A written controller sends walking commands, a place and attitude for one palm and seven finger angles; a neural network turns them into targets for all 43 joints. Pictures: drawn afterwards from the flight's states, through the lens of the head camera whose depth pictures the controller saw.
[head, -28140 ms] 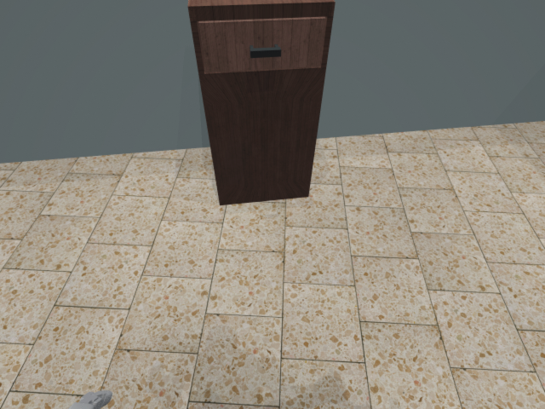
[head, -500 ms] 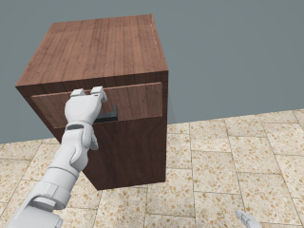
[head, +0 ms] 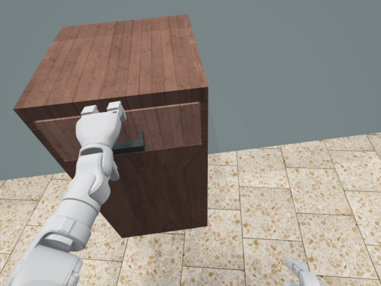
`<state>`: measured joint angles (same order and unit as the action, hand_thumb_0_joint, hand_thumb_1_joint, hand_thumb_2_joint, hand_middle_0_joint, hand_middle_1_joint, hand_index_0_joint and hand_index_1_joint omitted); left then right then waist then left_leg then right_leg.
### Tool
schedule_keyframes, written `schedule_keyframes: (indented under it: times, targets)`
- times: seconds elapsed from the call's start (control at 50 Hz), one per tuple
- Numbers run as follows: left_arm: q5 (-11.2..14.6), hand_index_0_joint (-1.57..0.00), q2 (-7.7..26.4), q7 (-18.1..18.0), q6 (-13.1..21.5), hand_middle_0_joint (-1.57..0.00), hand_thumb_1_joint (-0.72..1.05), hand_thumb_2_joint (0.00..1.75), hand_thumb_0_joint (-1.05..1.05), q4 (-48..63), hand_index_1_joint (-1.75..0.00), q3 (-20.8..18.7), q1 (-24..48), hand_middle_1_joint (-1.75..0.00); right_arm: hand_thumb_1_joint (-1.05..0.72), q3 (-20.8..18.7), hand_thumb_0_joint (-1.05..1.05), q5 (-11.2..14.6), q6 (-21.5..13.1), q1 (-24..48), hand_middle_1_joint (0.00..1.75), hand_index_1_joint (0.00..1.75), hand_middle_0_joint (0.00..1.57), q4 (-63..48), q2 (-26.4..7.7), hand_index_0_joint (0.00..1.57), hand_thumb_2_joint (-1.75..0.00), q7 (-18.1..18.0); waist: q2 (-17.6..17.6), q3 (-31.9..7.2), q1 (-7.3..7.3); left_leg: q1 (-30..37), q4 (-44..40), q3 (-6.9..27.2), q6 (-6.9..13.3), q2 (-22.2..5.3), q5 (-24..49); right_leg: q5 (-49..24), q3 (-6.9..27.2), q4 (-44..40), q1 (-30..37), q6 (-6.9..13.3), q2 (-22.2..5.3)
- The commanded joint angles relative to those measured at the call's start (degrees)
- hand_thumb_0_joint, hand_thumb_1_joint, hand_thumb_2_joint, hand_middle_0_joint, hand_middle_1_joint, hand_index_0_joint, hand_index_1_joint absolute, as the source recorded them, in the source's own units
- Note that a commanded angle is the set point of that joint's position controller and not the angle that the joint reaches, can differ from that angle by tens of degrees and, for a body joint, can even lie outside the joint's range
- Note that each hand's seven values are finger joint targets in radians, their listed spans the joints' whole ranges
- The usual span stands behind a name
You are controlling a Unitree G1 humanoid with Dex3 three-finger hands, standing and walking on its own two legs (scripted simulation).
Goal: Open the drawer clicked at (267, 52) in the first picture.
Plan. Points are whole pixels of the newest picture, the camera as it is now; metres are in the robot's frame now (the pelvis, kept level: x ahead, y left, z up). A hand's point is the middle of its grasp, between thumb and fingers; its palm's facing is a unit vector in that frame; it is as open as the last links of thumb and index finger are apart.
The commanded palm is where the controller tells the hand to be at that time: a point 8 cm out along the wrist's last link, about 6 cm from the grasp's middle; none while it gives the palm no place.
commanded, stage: re-aim the fingers above the handle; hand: left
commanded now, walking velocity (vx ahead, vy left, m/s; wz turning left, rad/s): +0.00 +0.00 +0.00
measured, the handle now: (125, 142) +0.46 +0.21 +0.01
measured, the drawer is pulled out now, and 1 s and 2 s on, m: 0.00 0.00 0.00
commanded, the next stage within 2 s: lower the fingers behind the handle in 0.92 s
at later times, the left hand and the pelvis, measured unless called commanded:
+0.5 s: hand (95, 141) +0.40 +0.25 +0.09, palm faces +0.06 +0.00 -1.00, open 13.9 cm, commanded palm +0.36 +0.22 +0.13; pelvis +0.00 +0.00 +0.00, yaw +0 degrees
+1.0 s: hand (87, 148) +0.39 +0.26 +0.08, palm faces -0.04 +0.01 -1.00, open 13.9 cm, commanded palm +0.36 +0.22 +0.13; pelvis -0.01 +0.00 +0.00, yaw +1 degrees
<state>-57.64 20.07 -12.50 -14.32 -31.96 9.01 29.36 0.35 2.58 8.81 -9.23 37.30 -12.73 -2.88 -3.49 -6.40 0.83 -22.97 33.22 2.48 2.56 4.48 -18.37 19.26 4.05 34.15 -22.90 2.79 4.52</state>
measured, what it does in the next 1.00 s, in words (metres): stands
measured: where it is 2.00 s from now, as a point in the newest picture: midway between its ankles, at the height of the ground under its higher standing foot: outside the picture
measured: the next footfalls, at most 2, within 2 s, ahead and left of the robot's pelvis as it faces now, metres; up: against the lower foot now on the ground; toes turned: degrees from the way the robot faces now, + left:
none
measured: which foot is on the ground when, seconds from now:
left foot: down 0.00-1.00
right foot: down 0.00-1.00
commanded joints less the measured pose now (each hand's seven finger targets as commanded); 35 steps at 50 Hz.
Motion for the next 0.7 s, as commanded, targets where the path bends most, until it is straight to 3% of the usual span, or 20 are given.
schedule_keyframes:
  times: [0.0,0.04,0.08,0.1,0.14,0.16,0.22,0.24,0.26,0.28,0.34,0.38,0.42,0.46,0.5,0.54,0.58,0.6,0.64,0.68]
  targets:
    - [0.4,-0.3,10.7,1.4,-4.2,-0.3,-0.5,0.3,0.0,11.9,-1.2,-3.2,12.7,-1.2,-0.9,-2.9,0.0,0.3,-1.5,4.4,0.3,0.3,0.2,-9.1,-8.5,0.2,-0.9,-0.3,6.3,-19.1,0.91,5.4,-1.7,-2.1,-0.2,-1.2,24.7,-29.6,-1.8,-2.6,15.1,-0.7,-2.8]
    - [2.1,-0.3,4.8,4.7,-3.7,-0.3,-0.5,0.3,0.0,17.8,-1.2,2.7,13.8,-1.2,-0.9,-3.5,0.0,0.5,-1.7,4.3,0.3,0.3,0.2,-10.1,-8.6,0.2,-0.9,-0.3,6.7,-20.0,-1.45,8.7,-0.7,-1.6,0.4,-1.2,27.5,-31.5,-2.3,-2.9,13.6,-1.0,-2.7]
    - [2.9,-0.3,5.2,6.8,-1.5,-0.3,-0.5,0.3,0.0,21.8,-1.2,3.9,17.0,-1.2,-0.9,-3.6,0.0,0.6,-2.0,4.0,0.3,0.3,0.2,-9.6,-8.8,0.2,-0.9,-0.7,5.7,-18.1,-2.87,10.9,0.0,-0.6,0.8,-1.4,27.4,-29.6,-2.5,-3.1,10.0,-1.0,-2.5]
    - [3.0,-0.3,3.6,7.4,0.0,-0.3,-0.5,0.3,0.0,23.8,-1.2,6.1,19.8,-1.2,-0.9,-3.5,0.0,0.5,-2.4,4.0,0.3,0.3,0.2,-9.5,-8.5,0.2,-0.9,-0.9,4.6,-17.1,-3.59,11.8,0.2,-0.2,0.9,-1.3,27.1,-27.6,-2.8,-3.2,7.9,-0.9,-2.4]
    - [2.4,-0.3,5.6,6.7,3.6,-0.3,-0.5,0.3,0.0,26.8,-1.2,5.2,24.4,-1.2,-0.9,-3.5,0.0,0.0,-3.2,2.8,0.3,0.3,0.2,-8.3,-8.1,0.2,-0.9,-1.4,2.3,-17.2,-3.76,13.0,0.5,0.7,0.8,-1.2,26.2,-24.4,-2.7,-3.1,6.1,-0.4,-2.3]
    - [1.6,-0.3,7.8,5.5,5.4,-0.3,-0.5,0.3,0.0,27.3,-1.2,3.3,26.5,-1.2,-0.9,-3.6,0.0,0.0,-3.5,2.2,0.3,0.3,0.2,-7.4,-7.7,0.2,-0.9,-1.5,-0.1,-18.3,-3.36,13.9,0.6,1.2,0.5,-1.4,25.6,-22.4,-2.6,-2.8,4.9,-0.1,-2.1]
    - [-0.6,-0.3,12.4,0.3,8.3,-0.3,-0.5,0.3,0.0,23.5,-1.2,-3.4,26.6,-1.2,-0.9,-3.6,0.0,-0.3,-4.3,1.1,0.3,0.3,0.2,-5.6,-7.0,0.2,-0.9,-1.7,-0.2,-19.5,-0.69,12.0,0.8,1.4,-0.7,-1.2,26.3,-21.3,-3.1,-1.5,5.4,0.7,-1.7]
    - [-1.1,-0.3,17.0,-1.7,8.1,-0.3,-0.5,0.3,0.0,21.9,-1.2,-7.9,26.7,-1.2,-0.9,-3.7,0.0,-0.4,-4.2,1.0,0.3,0.3,0.2,-5.0,-7.6,0.2,-0.9,-1.7,-1.0,-20.3,0.54,10.5,0.4,1.0,-1.2,-1.1,25.9,-20.9,-3.0,-1.2,6.9,1.0,-1.6]
    - [-1.1,-0.3,16.7,-3.4,7.4,-0.3,-0.5,0.3,0.0,19.1,-1.2,-8.8,26.0,-1.2,-0.9,-3.4,0.0,-0.4,-4.3,1.3,0.3,0.3,0.2,-4.9,-6.9,0.2,-0.9,-1.4,-0.8,-20.2,1.42,8.6,0.2,0.6,-1.3,-0.8,25.1,-21.5,-3.0,-0.8,8.1,1.0,-1.8]
    - [-1.0,-0.3,16.9,-4.9,5.9,-0.3,-0.5,0.3,0.0,15.1,-1.2,-10.4,23.2,-1.2,-0.9,-3.1,0.0,-0.1,-4.3,2.0,0.3,0.3,0.2,-4.9,-6.5,0.2,-0.9,-1.2,2.1,-18.3,2.32,6.0,-0.3,0.3,-1.3,-0.8,23.8,-21.3,-3.2,-0.8,9.1,1.0,-1.6]
    - [-0.5,-0.3,16.6,-6.6,-0.2,-0.3,-0.5,0.3,0.0,7.9,-1.2,-10.7,18.1,-1.2,-0.9,-2.4,0.0,0.0,-3.3,4.4,0.3,0.3,0.2,-5.4,-7.0,0.2,-0.9,-0.3,4.0,-16.8,3.92,2.1,-2.2,-1.1,-1.8,-0.9,22.0,-21.7,-2.6,-1.8,12.9,0.6,-2.0]
    - [-0.2,-0.3,14.2,-4.8,-5.1,-0.3,-0.5,0.3,0.0,4.5,-1.2,-7.2,14.9,-1.2,-0.9,-2.1,0.0,0.2,-2.2,5.4,0.3,0.3,0.2,-6.2,-7.5,0.2,-0.9,-0.1,6.2,-15.9,3.32,1.3,-3.0,-2.2,-1.6,-1.2,20.1,-22.4,-2.0,-3.0,14.1,-0.4,-2.6]
    - [0.5,-0.3,11.8,-0.6,-8.6,-0.3,-0.5,0.3,0.0,3.6,-1.2,-3.6,13.3,-1.2,-0.9,-2.2,0.0,0.5,-1.1,5.1,0.3,0.3,0.2,-7.3,-8.8,0.2,-0.9,0.1,8.4,-16.0,1.61,2.3,-3.1,-2.8,-1.0,-1.3,21.0,-25.6,-2.1,-3.5,15.1,-1.0,-2.9]
    - [2.0,-0.3,9.5,4.4,-9.2,-0.3,-0.5,0.3,0.0,6.6,-1.2,-0.3,11.5,-1.2,-0.9,-2.4,0.0,1.0,-0.5,5.1,0.3,0.3,0.2,-9.2,-9.6,0.2,-0.9,-0.2,9.6,-17.0,-0.07,4.0,-2.7,-2.6,-0.3,-1.3,22.2,-28.8,-2.3,-3.4,15.7,-1.3,-3.1]
    - [3.1,-0.3,4.8,8.9,-7.0,-0.3,-0.5,0.3,0.0,13.9,-1.2,4.9,15.4,-1.2,-0.9,-2.8,0.0,0.9,-0.6,5.2,0.3,0.3,0.2,-10.4,-9.6,0.2,-0.9,-0.5,9.2,-16.4,-2.62,7.3,-1.5,-1.9,0.7,-1.3,23.9,-30.7,-2.7,-3.6,12.7,-1.5,-3.0]
    - [4.2,-0.3,2.5,11.5,-1.9,-0.3,-0.5,0.3,0.0,23.5,-1.2,7.9,20.2,-1.2,-0.9,-3.0,0.0,0.5,-1.4,5.1,0.3,0.3,0.2,-11.2,-9.0,0.2,-0.9,-1.1,6.9,-18.2,-4.17,10.8,-0.1,-0.8,1.4,-1.1,26.4,-29.8,-2.6,-3.2,10.7,-1.3,-2.9]
    - [3.5,-0.3,6.0,10.7,4.6,-0.3,-0.5,0.3,0.0,29.8,-1.2,5.3,22.9,-1.2,-0.9,-3.2,0.0,-0.3,-2.6,3.7,0.3,0.3,0.2,-10.0,-8.1,0.2,-0.9,-1.6,0.5,-20.3,-3.42,14.9,1.4,0.9,1.3,-1.3,29.5,-26.5,-2.3,-2.0,7.2,-0.7,-2.6]
    - [2.9,-0.3,6.1,9.2,7.7,-0.3,-0.5,0.3,0.0,32.8,-1.2,5.2,24.5,-1.2,-0.9,-3.2,0.0,-0.6,-3.4,2.8,0.3,0.3,0.2,-9.4,-7.4,0.2,-0.9,-1.6,-2.6,-21.3,-3.24,17.0,2.0,1.8,0.9,-1.4,31.7,-24.6,-2.6,-1.5,4.9,-0.4,-2.4]
    - [1.1,-0.3,11.5,4.3,11.7,-0.3,-0.5,0.3,0.0,34.4,-1.2,-1.0,25.7,-1.2,-0.9,-3.7,0.0,-1.0,-4.3,1.2,0.3,0.3,0.2,-7.4,-7.1,0.2,-0.9,-1.8,-4.7,-21.7,-1.81,17.5,2.6,2.8,-1.0,-1.9,33.4,-21.2,-3.0,-0.8,2.6,0.5,-1.7]
    - [-0.7,-0.3,12.6,-1.3,11.7,-0.3,-0.5,0.3,0.0,26.7,-1.2,-5.2,24.9,-1.2,-0.9,-3.7,0.0,-0.8,-4.9,0.7,0.3,0.3,0.2,-5.6,-6.3,0.2,-0.9,-1.4,-2.0,-18.2,-0.13,12.8,2.1,2.2,-2.1,-1.8,29.4,-18.8,-4.1,-0.2,1.4,1.0,-1.1]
